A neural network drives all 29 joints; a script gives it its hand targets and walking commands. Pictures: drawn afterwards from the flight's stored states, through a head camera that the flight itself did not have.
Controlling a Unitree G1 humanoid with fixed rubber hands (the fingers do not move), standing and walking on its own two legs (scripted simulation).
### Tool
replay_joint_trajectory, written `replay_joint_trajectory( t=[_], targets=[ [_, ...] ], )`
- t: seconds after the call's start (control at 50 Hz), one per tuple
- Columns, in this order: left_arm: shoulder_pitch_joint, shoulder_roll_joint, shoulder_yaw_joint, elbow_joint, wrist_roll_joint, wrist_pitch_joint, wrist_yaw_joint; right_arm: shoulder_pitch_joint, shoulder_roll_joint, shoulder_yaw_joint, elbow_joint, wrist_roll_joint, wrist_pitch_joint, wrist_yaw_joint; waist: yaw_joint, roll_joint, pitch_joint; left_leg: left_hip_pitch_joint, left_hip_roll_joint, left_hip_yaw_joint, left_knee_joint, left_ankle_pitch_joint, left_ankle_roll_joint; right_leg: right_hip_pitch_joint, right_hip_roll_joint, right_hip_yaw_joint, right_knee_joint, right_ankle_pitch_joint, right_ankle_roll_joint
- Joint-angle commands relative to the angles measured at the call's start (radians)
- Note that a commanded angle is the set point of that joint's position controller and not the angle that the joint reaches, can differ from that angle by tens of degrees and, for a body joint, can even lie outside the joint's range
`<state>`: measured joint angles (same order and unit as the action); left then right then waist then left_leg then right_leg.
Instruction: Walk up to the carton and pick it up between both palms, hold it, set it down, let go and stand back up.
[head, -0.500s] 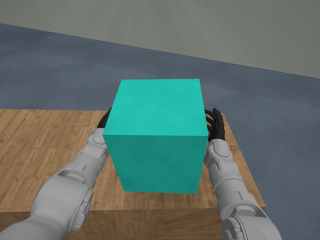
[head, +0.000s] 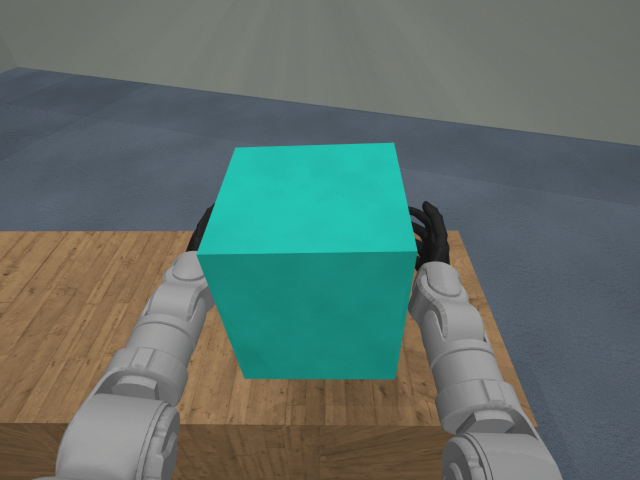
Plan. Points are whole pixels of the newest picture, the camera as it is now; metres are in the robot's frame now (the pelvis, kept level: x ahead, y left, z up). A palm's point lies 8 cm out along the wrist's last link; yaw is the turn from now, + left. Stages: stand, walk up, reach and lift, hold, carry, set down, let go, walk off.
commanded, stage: reach and lift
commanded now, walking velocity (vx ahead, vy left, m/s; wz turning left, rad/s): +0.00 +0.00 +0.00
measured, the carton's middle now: (316, 265) +0.38 -0.01 +0.11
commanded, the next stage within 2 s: hold in 1.22 s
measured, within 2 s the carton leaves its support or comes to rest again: neither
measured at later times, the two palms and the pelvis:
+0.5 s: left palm (182, 252) +0.38 +0.16 +0.15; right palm (417, 255) +0.36 -0.14 +0.14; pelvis -0.01 +0.00 +0.00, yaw +0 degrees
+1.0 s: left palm (176, 245) +0.38 +0.16 +0.16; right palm (415, 238) +0.37 -0.14 +0.16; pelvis +0.00 +0.00 +0.00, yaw +0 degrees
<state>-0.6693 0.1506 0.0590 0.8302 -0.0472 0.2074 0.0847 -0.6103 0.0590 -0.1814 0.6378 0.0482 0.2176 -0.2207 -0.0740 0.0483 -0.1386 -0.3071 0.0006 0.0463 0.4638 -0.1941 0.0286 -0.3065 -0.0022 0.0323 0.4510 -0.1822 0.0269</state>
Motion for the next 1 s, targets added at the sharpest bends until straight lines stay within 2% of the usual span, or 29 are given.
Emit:
replay_joint_trajectory(
  t=[0.0,0.08,0.22,0.28,0.38,0.44,0.54,0.68,0.74,0.84,0.92,0.98],
  targets=[
    [-0.817,-0.762,-0.224,-0.477,0.01,-0.038,-0.095,-0.786,0.75,0.673,-0.257,0.171,-0.001,0.171,0.183,-0.057,-0.452,0.229,-0.019,-0.106,-0.069,0.317,-0.007,0.246,0.08,-0.009,-0.089,0.203,-0.016],
    [-0.811,-0.76,-0.23,-0.534,0.009,0.009,-0.084,-0.763,0.73,0.67,-0.273,0.176,0.025,0.168,0.177,-0.063,-0.442,0.233,-0.014,-0.108,-0.082,0.274,-0.006,0.229,0.08,-0.012,-0.098,0.155,-0.019],
    [-0.765,-0.792,-0.232,-0.511,0.038,0.107,-0.093,-0.784,0.625,0.588,-0.248,0.158,0.044,0.176,0.136,-0.043,-0.344,0.239,0.009,-0.113,-0.119,0.199,-0.033,0.187,0.078,-0.028,-0.127,0.053,-0.04],
    [-0.805,-0.822,-0.254,-0.528,0.036,0.123,-0.091,-0.824,0.609,0.572,-0.255,0.159,0.039,0.185,0.124,-0.029,-0.343,0.233,0.019,-0.118,-0.128,0.175,-0.042,0.183,0.082,-0.039,-0.123,0.019,-0.045],
    [-0.851,-0.876,-0.311,-0.594,0.019,0.135,-0.065,-0.9,0.62,0.601,-0.332,0.186,0.025,0.2,0.125,0.007,-0.424,0.291,0.026,-0.127,-0.102,0.257,-0.06,0.162,0.085,-0.043,-0.122,0.03,-0.048],
    [-0.828,-0.882,-0.319,-0.592,0.033,0.157,-0.058,-0.883,0.601,0.596,-0.324,0.184,0.031,0.204,0.117,0.023,-0.419,0.309,0.029,-0.13,-0.1,0.271,-0.067,0.15,0.085,-0.047,-0.128,0.024,-0.05],
    [-0.778,-0.867,-0.277,-0.562,0.065,0.193,-0.065,-0.854,0.566,0.572,-0.284,0.182,0.052,0.203,0.116,0.004,-0.363,0.318,0.025,-0.122,-0.113,0.262,-0.064,0.16,0.08,-0.046,-0.148,0.013,-0.049],
    [-0.754,-0.879,-0.303,-0.632,0.05,0.213,-0.067,-0.892,0.592,0.626,-0.377,0.224,0.058,0.192,0.125,-0.012,-0.432,0.372,0.011,-0.117,-0.081,0.398,-0.067,0.189,0.086,-0.044,-0.154,0.098,-0.04],
    [-0.737,-0.879,-0.324,-0.676,0.041,0.224,-0.064,-0.864,0.591,0.642,-0.405,0.235,0.07,0.184,0.115,-0.005,-0.449,0.399,0.007,-0.119,-0.068,0.451,-0.072,0.192,0.088,-0.044,-0.155,0.135,-0.038],
    [-0.675,-0.847,-0.302,-0.689,0.069,0.26,-0.078,-0.78,0.56,0.631,-0.367,0.235,0.103,0.17,0.098,-0.01,-0.384,0.397,0.003,-0.113,-0.081,0.453,-0.073,0.21,0.087,-0.043,-0.165,0.149,-0.035],
    [-0.675,-0.843,-0.308,-0.707,0.063,0.275,-0.09,-0.795,0.558,0.627,-0.391,0.238,0.109,0.163,0.092,-0.022,-0.375,0.387,0.0,-0.108,-0.089,0.445,-0.072,0.225,0.086,-0.041,-0.17,0.15,-0.033],
    [-0.695,-0.858,-0.334,-0.745,0.049,0.277,-0.088,-0.797,0.562,0.632,-0.412,0.242,0.111,0.161,0.08,-0.009,-0.39,0.398,0.0,-0.111,-0.082,0.468,-0.08,0.222,0.086,-0.042,-0.169,0.154,-0.035]
  ],
)
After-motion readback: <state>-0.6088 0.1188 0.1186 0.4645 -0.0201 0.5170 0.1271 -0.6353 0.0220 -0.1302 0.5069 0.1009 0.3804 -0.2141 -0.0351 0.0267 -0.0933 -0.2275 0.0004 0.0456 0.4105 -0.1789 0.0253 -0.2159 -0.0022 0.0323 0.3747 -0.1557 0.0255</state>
